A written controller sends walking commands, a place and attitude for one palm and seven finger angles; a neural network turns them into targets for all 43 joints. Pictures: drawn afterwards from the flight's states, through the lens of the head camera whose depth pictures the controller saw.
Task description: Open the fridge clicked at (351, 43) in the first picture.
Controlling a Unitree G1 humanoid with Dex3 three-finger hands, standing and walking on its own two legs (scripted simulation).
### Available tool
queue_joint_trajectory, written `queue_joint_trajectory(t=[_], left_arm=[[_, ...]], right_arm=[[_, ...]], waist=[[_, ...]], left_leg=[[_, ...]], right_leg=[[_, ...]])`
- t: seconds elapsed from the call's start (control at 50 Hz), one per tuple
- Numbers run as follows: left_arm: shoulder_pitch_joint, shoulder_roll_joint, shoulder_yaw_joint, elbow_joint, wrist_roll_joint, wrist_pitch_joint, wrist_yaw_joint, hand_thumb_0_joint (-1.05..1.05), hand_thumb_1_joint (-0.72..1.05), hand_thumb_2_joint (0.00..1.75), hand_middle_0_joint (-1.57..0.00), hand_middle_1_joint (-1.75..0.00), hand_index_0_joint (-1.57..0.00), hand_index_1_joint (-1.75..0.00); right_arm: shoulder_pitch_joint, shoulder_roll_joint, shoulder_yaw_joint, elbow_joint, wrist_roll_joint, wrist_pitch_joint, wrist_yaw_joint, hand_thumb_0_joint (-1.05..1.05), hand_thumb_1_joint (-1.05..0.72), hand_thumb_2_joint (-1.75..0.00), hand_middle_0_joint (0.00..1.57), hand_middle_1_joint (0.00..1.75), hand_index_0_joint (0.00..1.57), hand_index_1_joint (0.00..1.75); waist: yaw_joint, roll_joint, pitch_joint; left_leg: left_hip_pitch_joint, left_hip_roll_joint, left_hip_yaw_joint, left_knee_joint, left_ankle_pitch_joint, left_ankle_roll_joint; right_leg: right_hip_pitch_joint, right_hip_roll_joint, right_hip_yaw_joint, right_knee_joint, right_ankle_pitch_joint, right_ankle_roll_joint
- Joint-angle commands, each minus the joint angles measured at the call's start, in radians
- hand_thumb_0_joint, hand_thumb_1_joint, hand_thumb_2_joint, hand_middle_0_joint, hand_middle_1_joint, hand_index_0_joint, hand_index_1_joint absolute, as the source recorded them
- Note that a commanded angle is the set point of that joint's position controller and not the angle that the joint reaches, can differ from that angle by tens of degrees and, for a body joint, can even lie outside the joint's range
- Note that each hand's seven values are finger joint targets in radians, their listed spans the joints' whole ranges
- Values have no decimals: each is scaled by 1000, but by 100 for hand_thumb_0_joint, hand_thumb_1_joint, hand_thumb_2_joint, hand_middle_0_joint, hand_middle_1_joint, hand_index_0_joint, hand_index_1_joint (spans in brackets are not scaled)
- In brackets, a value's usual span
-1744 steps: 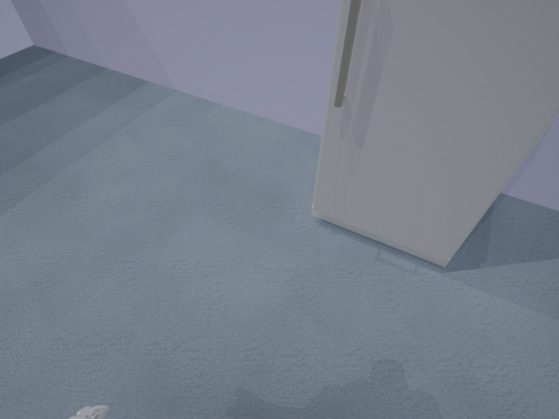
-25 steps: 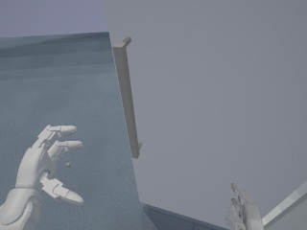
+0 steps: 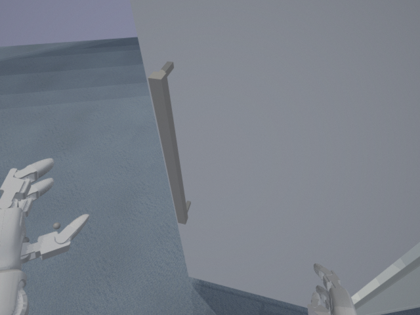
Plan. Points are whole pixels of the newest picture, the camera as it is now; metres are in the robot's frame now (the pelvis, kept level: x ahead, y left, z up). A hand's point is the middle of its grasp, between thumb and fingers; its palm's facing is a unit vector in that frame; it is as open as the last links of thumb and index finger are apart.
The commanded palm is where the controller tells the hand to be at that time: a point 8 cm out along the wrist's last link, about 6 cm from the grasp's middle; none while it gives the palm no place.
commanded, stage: draw the hand back to the body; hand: left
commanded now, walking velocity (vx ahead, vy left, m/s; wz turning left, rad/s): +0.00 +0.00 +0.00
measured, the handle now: (177, 160) +0.38 +0.12 +0.10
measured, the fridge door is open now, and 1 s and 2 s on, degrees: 67 67 67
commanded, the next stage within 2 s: step back with the hand held close in 0.56 s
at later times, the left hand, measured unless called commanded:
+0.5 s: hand (41, 228) +0.18 +0.27 +0.15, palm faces +0.49 -0.78 -0.40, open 7.5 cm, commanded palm +0.13 +0.30 +0.17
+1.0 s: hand (36, 233) +0.17 +0.27 +0.15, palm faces +0.35 -0.79 -0.51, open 7.4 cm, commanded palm +0.12 +0.31 +0.17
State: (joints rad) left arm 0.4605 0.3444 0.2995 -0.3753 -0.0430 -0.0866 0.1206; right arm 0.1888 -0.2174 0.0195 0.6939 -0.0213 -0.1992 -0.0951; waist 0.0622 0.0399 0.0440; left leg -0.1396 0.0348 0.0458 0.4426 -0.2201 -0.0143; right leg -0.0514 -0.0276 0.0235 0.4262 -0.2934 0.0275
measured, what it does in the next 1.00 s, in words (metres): stands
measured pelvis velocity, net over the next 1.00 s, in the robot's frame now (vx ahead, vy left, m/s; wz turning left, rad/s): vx -0.03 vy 0.02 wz -0.03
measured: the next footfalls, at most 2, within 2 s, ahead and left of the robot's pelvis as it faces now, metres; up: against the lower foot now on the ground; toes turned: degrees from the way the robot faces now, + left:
none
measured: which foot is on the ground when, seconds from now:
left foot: down 0.00-1.00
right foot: down 0.00-1.00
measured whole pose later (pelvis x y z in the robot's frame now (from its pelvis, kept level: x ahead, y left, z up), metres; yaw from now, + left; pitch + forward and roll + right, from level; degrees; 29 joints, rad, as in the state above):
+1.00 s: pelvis -0.03 +0.02 +0.00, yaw -1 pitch -1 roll +0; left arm 0.54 0.43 0.39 -0.46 -0.05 -0.13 0.11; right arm 0.15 -0.23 0.00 0.58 0.00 -0.07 -0.11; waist 0.02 0.04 0.04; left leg -0.30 0.04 0.07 0.50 -0.19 0.01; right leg -0.22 -0.03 0.06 0.49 -0.26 0.05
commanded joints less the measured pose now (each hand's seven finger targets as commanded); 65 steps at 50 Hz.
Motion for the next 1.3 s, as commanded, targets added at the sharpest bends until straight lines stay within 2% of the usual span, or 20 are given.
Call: queue_joint_trajectory(t=[0.0,0.14,0.16,0.28,0.38,0.4,0.56,0.6,0.62,0.66,0.68,0.7,0.72,0.74,0.82,0.9,1.0,1.12,1.18,1.28], left_arm=[[-66,192,157,-204,-9,-62,19,0,61,76,-21,-47,-21,-47],[-89,210,193,-221,-17,-62,20,0,86,88,-20,-32,-20,-32],[-94,205,189,-230,-17,-62,19,0,90,90,-20,-30,-20,-30],[-111,189,168,-202,-19,-57,15,0,90,90,-20,-30,-20,-30],[-115,199,175,-220,-18,-62,17,0,90,90,-20,-30,-20,-30],[-113,220,193,-216,-18,-62,19,0,90,90,-20,-30,-20,-30],[-115,201,178,-222,-18,-74,18,0,90,90,-20,-30,-20,-30],[-107,209,187,-206,-17,-73,19,0,90,90,-20,-30,-20,-30],[-95,195,177,-191,-21,-71,17,0,90,90,-20,-30,-20,-30],[-190,158,111,-275,-16,-82,11,0,90,90,-20,-30,-20,-30],[-280,322,261,-304,-15,-115,20,0,90,90,-20,-30,-20,-30],[-258,326,275,-252,-9,-128,17,0,90,90,-20,-30,-20,-30],[-132,222,191,-188,-8,-119,6,0,90,90,-20,-30,-20,-30],[-68,205,182,-185,-7,-115,2,0,90,90,-20,-30,-20,-30],[44,228,218,-247,-13,-111,11,0,90,90,-20,-30,-20,-30],[55,284,271,-296,-19,-107,28,0,90,90,-20,-30,-20,-30],[45,282,269,-307,-19,-116,45,0,90,90,-20,-30,-20,-30],[23,239,237,-296,-3,-158,58,0,90,90,-20,-30,-20,-30],[11,233,236,-298,6,-182,65,0,90,90,-20,-30,-20,-30],[-18,233,243,-327,20,-212,75,0,90,90,-20,-30,-20,-30]], right_arm=[[-131,-119,-45,-158,-3,-42,-4,0,-90,-90,20,30,20,30],[-135,-116,-47,-159,-1,-27,-6,0,-90,-90,20,30,20,30],[-138,-114,-47,-159,0,-25,-6,0,-90,-90,20,30,20,30],[-141,-117,-50,-156,0,-19,-7,0,-90,-90,20,30,20,30],[-150,-111,-48,-155,-2,-21,-12,0,-90,-90,20,30,20,30],[-149,-117,-48,-150,-4,-23,-13,0,-90,-90,20,30,20,30],[-153,-110,-47,-148,-3,-30,-13,0,-90,-90,20,30,20,30],[-155,-114,-50,-142,-4,-32,-14,0,-90,-90,20,30,20,30],[-152,-110,-49,-144,-3,-31,-15,0,-90,-90,20,30,20,30],[-165,-107,-44,-152,-2,-36,-12,0,-90,-90,20,30,20,30],[-169,-136,-37,-186,8,-11,-6,0,-90,-90,20,30,20,30],[-171,-123,-34,-159,1,7,-4,0,-90,-90,20,30,20,30],[-159,-109,-35,-161,4,22,-3,0,-90,-90,20,30,20,30],[-140,-115,-44,-184,7,31,0,0,-90,-90,20,30,20,30],[-124,-118,-54,-232,14,65,-5,0,-90,-90,20,30,20,30],[-126,-124,-56,-258,13,82,-18,0,-90,-90,20,30,20,30],[-118,-136,-56,-269,13,79,-27,0,-90,-90,20,30,20,30],[-100,-139,-54,-261,19,55,-30,0,-90,-90,20,30,20,30],[-90,-141,-54,-255,17,38,-32,0,-90,-90,20,30,20,30],[-80,-142,-56,-243,12,9,-35,0,-90,-90,20,30,20,30]], waist=[[19,20,-89],[19,13,-106],[17,42,-103],[13,-4,-73],[16,30,-79],[19,9,-77],[17,52,-66],[20,29,-60],[17,-1,-50],[6,47,-70],[-28,15,32],[-32,-27,23],[-41,-78,-15],[-34,-86,-74],[-22,15,-221],[-15,28,-246],[-19,64,-192],[-38,46,-118],[-42,47,-111],[-43,93,-119]], left_leg=[[99,-2,24,-60,261,25],[121,-6,27,-67,260,27],[127,-8,33,-65,254,27],[124,-10,30,-75,224,31],[133,-16,37,-76,203,32],[129,-17,35,-76,201,32],[134,-17,38,-82,185,30],[134,-16,38,-83,180,30],[129,-14,37,-85,183,33],[147,-20,38,-84,169,34],[45,2,23,-20,97,43],[21,-5,5,9,72,41],[27,0,6,38,106,38],[37,5,9,54,154,36],[72,42,7,47,378,38],[45,63,-16,35,441,41],[-71,79,-47,-24,237,52],[-267,78,-90,-90,-213,70],[-322,84,-115,-105,-334,77],[-401,96,-140,-120,-411,87]], right_leg=[[-63,37,-58,-85,253,-32],[-50,40,-60,-96,257,-30],[-53,39,-55,-102,255,-31],[-64,43,-59,-117,234,-28],[-57,40,-55,-128,225,-28],[-51,40,-55,-135,228,-30],[-56,41,-54,-139,209,-30],[-58,42,-54,-146,204,-30],[-60,42,-56,-143,212,-27],[-66,40,-51,-147,193,-25],[-204,-5,34,-183,263,-32],[-207,-37,40,-175,307,-41],[-215,-60,41,-147,355,-42],[-201,-68,42,-118,396,-43],[-161,-46,-1,-12,446,-23],[-168,-17,-11,30,391,-13],[-180,10,-11,44,222,-12],[-164,14,16,29,61,-19],[-166,19,24,31,-23,-22],[-118,34,23,85,-24,-22]])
